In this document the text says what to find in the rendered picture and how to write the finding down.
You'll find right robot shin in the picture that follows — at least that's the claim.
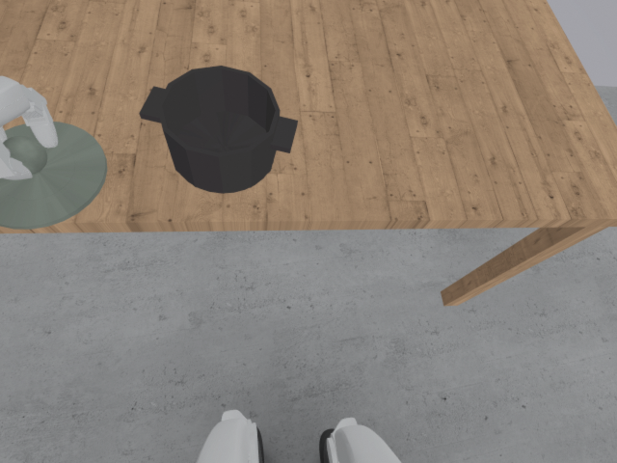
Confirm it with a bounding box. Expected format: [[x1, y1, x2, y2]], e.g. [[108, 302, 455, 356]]
[[333, 418, 357, 433]]

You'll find knob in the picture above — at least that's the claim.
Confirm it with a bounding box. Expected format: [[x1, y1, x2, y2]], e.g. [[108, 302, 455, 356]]
[[3, 136, 47, 174]]

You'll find pot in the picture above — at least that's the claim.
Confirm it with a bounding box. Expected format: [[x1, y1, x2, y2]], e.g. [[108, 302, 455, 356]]
[[139, 66, 298, 194]]

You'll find left robot hand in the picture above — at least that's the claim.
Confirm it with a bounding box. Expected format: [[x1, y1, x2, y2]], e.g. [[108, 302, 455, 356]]
[[0, 76, 58, 180]]

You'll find left robot thigh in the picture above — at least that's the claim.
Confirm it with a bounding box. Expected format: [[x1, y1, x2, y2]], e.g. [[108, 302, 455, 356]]
[[196, 418, 259, 463]]

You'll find lid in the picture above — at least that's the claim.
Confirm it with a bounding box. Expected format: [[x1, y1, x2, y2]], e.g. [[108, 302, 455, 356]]
[[0, 122, 107, 230]]

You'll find table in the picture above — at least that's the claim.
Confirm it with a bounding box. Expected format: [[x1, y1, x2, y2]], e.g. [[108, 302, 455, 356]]
[[0, 0, 617, 306]]

